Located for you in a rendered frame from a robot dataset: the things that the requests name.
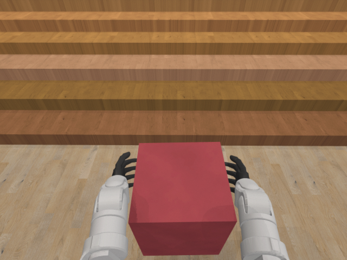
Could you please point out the left robot hand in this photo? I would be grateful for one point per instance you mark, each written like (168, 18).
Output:
(120, 167)

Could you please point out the right robot hand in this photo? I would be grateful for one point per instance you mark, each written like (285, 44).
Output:
(240, 171)

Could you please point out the carton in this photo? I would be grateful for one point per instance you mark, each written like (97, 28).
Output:
(181, 200)

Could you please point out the robot right forearm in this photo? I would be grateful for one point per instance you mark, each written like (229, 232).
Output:
(260, 237)

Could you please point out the robot left forearm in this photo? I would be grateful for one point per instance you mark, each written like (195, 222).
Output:
(107, 238)

